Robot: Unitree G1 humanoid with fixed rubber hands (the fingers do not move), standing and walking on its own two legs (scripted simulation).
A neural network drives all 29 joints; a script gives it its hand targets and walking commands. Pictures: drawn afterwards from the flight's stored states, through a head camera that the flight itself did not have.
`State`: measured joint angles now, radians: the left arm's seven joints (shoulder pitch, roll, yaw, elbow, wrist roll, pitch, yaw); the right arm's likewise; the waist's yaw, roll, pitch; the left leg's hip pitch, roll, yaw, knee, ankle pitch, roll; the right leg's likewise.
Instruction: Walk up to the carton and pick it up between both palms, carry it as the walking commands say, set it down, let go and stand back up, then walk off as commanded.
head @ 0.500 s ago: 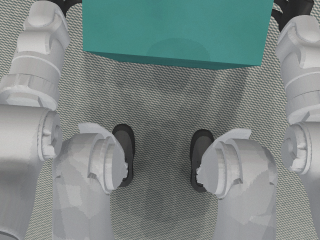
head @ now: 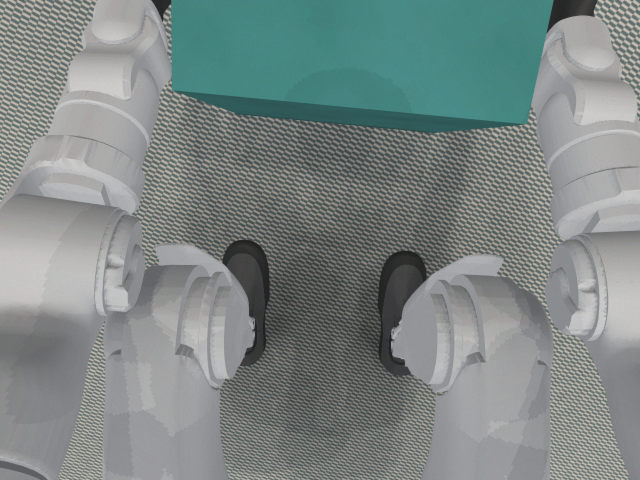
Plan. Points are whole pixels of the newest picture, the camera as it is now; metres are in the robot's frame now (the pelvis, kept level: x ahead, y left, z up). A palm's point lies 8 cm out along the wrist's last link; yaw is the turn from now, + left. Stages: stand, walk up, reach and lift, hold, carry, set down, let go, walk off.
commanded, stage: reach and lift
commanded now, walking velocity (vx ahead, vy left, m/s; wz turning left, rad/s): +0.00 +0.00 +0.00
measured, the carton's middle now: (350, 34) +0.53 -0.01 -0.24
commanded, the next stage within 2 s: none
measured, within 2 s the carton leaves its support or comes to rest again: leaves its support in 0.92 s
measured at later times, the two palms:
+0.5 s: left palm out of the picture +0.54 +0.18 -0.17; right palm (562, 15) +0.54 -0.20 -0.17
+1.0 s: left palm out of the picture +0.55 +0.18 -0.16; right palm (562, 4) +0.54 -0.19 -0.16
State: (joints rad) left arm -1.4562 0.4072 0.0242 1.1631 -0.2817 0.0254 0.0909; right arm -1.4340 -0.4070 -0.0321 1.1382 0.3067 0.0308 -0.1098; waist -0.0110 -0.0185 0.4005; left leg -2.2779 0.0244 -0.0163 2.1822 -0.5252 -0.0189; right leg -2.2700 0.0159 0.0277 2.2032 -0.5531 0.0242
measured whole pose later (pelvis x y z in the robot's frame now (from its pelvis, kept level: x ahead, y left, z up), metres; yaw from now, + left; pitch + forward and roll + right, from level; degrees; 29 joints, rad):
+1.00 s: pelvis +0.00 +0.00 -0.01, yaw +0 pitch +36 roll +0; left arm -1.41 0.37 0.13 1.04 -0.21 0.16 0.05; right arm -1.40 -0.39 -0.07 1.03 0.27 0.15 -0.12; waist 0.00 0.00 0.34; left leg -2.31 0.01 -0.03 2.19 -0.51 -0.02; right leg -2.30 0.01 0.02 2.22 -0.55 0.02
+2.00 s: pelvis +0.01 +0.00 +0.08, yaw +1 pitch +47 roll +0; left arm -1.11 0.16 0.43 0.69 0.05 0.36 -0.03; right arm -1.10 -0.21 -0.39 0.69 -0.04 0.36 0.01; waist -0.02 0.02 -0.07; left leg -2.21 0.00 -0.01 1.87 -0.48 -0.01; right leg -2.20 0.00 0.03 1.89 -0.51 0.03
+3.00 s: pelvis +0.03 +0.00 +0.20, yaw +1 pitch +42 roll +1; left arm -0.84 0.06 0.47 0.58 0.15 0.41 -0.10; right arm -0.84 -0.09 -0.43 0.58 -0.14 0.41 0.07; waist -0.02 0.01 -0.22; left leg -1.79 -0.01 -0.01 1.47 -0.42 -0.01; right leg -1.78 -0.01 0.03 1.49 -0.46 0.02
